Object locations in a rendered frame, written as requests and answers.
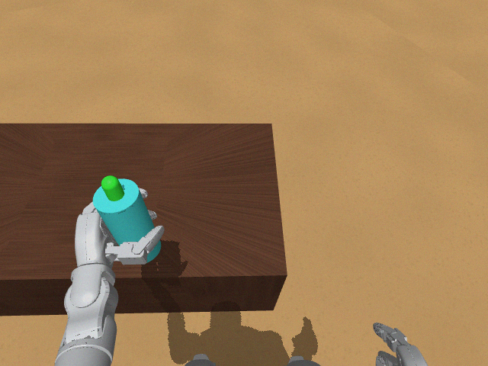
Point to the right robot hand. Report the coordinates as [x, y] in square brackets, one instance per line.
[406, 354]

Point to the left robot arm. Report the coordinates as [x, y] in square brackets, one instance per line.
[90, 303]

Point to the left robot hand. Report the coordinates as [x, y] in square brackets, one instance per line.
[94, 242]

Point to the bottle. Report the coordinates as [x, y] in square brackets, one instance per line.
[122, 208]

